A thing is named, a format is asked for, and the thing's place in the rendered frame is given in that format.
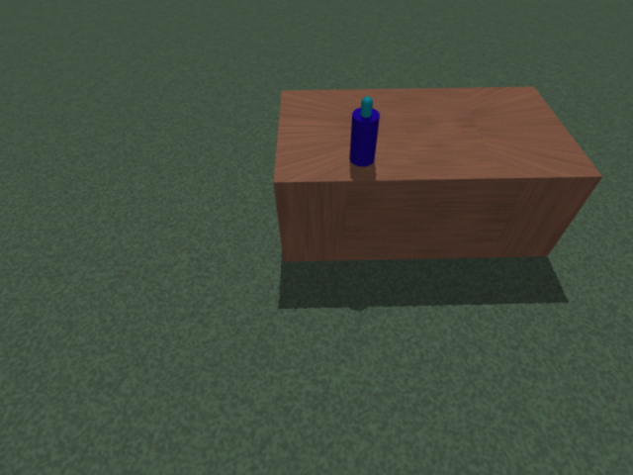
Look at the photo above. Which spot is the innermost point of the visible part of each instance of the bottle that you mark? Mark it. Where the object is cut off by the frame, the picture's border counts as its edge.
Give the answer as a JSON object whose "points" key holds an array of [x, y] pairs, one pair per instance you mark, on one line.
{"points": [[364, 130]]}

